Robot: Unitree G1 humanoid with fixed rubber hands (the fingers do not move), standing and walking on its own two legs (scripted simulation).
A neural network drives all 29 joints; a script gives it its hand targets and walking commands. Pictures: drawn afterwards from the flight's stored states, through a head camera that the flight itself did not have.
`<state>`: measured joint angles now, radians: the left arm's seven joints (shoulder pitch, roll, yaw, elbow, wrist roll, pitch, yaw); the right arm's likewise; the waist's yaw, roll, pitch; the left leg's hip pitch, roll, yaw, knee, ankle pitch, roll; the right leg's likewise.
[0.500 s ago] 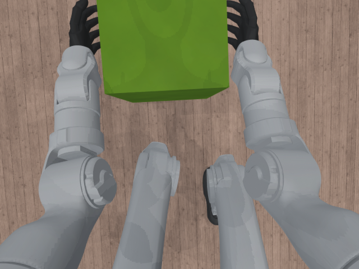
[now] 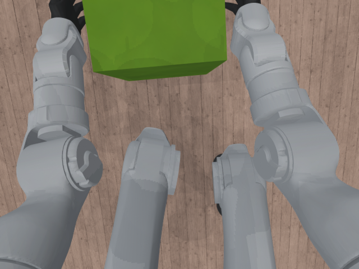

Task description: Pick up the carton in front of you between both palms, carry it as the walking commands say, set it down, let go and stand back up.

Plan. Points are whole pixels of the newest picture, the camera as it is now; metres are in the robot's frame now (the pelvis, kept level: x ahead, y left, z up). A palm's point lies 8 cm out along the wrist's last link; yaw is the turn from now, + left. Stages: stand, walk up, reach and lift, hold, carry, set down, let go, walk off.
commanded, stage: set down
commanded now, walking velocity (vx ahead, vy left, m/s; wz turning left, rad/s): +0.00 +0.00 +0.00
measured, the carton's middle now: (160, 22) +0.52 +0.15 -0.23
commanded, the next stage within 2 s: none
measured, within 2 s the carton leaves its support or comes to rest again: rests again in 0.72 s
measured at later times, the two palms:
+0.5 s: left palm (82, 34) +0.46 +0.28 -0.19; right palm (248, 16) +0.54 -0.02 -0.18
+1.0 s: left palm (83, 40) +0.46 +0.29 -0.20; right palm (251, 18) +0.55 -0.03 -0.20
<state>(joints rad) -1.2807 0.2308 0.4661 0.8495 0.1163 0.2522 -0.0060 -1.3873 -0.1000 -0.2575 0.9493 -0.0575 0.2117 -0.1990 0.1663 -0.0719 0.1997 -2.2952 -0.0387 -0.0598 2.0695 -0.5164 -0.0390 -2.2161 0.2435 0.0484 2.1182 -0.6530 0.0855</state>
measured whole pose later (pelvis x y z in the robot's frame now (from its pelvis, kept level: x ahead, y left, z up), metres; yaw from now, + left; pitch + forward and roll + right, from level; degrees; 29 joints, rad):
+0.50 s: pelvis +0.00 -0.01 -0.01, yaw +0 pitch +40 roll -1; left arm -1.32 0.26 0.45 0.96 0.13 0.21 -0.05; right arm -1.46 -0.15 -0.22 1.08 -0.04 0.18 -0.17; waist 0.16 -0.10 0.29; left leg -2.28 0.00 -0.05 2.10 -0.52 -0.03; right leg -2.22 0.23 0.03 2.16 -0.64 0.06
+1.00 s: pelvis -0.01 -0.01 -0.02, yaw +1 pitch +36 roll +0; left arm -1.40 0.32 0.46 1.18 0.09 0.06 -0.05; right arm -1.51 -0.24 -0.12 1.15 0.02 0.11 -0.10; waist 0.16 -0.07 0.38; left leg -2.26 0.02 -0.02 2.13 -0.50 -0.02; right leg -2.20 0.18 0.02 2.21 -0.63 0.04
